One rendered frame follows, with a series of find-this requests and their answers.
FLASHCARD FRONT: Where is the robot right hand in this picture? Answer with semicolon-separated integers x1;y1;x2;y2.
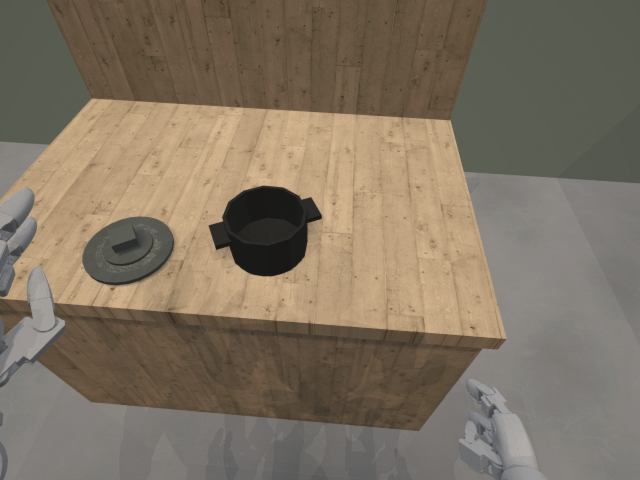
459;378;539;480

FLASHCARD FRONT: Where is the table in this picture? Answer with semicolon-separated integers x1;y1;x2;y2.
0;0;507;431

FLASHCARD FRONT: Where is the pot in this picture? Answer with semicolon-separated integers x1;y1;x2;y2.
209;186;322;276

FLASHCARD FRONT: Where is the knob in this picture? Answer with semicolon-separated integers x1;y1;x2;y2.
108;223;139;253

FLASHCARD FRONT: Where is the robot left hand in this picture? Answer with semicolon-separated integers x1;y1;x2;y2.
0;187;65;388

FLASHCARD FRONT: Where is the lid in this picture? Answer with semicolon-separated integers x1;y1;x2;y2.
82;216;174;285

